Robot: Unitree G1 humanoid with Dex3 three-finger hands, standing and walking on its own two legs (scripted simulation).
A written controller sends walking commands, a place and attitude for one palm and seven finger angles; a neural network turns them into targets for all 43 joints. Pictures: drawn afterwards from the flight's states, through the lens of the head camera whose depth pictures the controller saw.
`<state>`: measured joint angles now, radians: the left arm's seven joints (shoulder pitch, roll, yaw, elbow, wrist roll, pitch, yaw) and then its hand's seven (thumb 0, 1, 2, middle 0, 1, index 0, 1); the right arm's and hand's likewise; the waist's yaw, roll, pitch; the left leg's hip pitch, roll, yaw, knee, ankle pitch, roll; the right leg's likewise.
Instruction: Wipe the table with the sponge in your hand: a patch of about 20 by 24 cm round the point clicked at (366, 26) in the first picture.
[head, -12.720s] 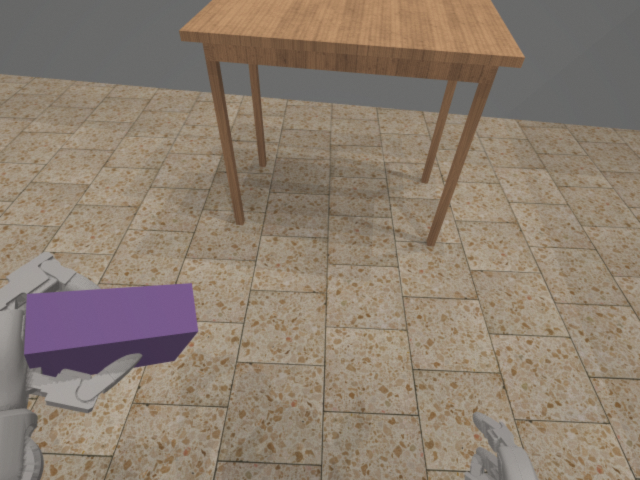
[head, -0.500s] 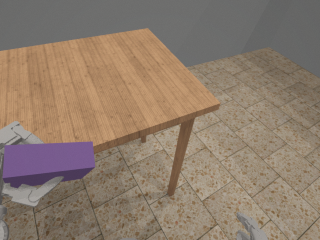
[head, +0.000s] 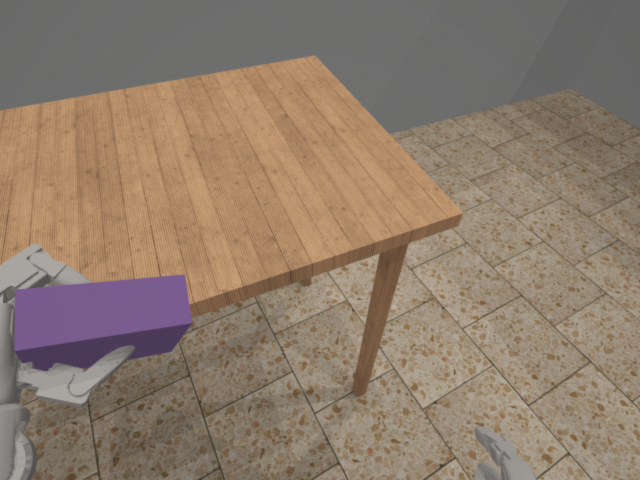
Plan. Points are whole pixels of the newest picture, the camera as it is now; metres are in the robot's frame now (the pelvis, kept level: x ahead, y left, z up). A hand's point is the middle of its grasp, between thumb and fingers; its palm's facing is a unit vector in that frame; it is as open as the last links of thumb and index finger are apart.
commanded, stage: come to a stop and stand still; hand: left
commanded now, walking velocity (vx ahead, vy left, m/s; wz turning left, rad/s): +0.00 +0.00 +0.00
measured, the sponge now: (133, 322) +0.23 +0.21 +0.13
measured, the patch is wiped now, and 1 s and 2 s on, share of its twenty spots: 0.00 0.00 0.00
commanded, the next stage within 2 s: look again from close up in 0.30 s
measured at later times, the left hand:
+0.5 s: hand (32, 269) +0.25 +0.29 +0.19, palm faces +0.47 -0.78 -0.41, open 9.1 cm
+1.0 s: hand (26, 328) +0.20 +0.28 +0.16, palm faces +0.41 -0.86 -0.30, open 9.1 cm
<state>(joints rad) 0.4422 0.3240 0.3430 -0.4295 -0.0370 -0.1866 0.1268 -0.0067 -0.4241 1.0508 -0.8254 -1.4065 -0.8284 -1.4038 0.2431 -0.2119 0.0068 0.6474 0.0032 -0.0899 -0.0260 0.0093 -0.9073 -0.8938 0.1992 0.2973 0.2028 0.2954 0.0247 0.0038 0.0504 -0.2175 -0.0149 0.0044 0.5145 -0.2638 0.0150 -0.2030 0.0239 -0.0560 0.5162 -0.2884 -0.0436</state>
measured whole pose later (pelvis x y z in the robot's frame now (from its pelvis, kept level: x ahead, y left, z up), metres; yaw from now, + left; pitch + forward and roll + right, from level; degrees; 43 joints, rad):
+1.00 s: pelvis -0.02 +0.04 +0.01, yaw -1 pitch -2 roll -1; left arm 0.34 0.31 0.32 -0.37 -0.01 -0.23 0.11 -0.01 -0.43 1.05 -0.82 -1.41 -0.83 -1.41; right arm 0.23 -0.19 0.04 0.59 -0.01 -0.15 -0.02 0.01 -0.91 -0.89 0.20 0.30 0.20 0.30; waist 0.05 -0.04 0.02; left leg -0.21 -0.05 0.04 0.44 -0.21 0.07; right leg -0.19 0.00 -0.01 0.43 -0.20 0.00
